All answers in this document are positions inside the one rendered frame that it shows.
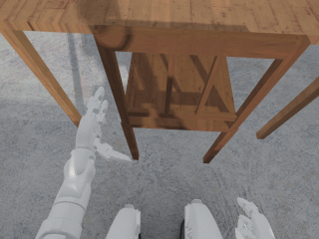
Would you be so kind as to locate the chair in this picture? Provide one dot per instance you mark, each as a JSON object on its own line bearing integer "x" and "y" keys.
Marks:
{"x": 179, "y": 78}

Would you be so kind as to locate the robot left forearm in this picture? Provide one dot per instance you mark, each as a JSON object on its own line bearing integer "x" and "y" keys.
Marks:
{"x": 65, "y": 218}

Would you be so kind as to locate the right robot thigh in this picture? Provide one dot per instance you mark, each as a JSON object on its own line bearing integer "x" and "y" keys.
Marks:
{"x": 200, "y": 221}

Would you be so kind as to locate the table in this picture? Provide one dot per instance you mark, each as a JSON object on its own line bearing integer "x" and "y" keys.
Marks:
{"x": 295, "y": 17}

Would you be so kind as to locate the left robot hand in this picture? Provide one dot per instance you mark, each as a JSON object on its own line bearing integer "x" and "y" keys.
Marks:
{"x": 90, "y": 126}

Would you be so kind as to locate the right robot shin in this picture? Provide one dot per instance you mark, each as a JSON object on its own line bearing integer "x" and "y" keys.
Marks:
{"x": 187, "y": 234}

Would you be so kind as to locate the right robot hand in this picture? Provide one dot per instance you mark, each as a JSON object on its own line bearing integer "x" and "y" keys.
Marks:
{"x": 257, "y": 227}

